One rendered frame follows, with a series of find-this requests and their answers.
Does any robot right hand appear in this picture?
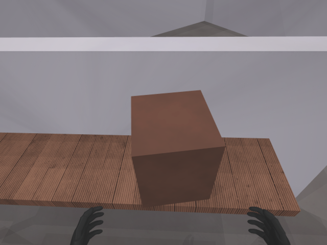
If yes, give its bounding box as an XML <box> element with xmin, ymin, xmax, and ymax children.
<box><xmin>247</xmin><ymin>207</ymin><xmax>290</xmax><ymax>245</ymax></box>

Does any table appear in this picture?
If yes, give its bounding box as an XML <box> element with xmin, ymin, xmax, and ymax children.
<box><xmin>0</xmin><ymin>133</ymin><xmax>301</xmax><ymax>216</ymax></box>

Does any robot left hand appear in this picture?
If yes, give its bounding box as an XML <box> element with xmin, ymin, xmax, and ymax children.
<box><xmin>70</xmin><ymin>206</ymin><xmax>104</xmax><ymax>245</ymax></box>

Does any carton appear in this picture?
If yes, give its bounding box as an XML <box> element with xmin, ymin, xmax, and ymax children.
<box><xmin>131</xmin><ymin>90</ymin><xmax>225</xmax><ymax>208</ymax></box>

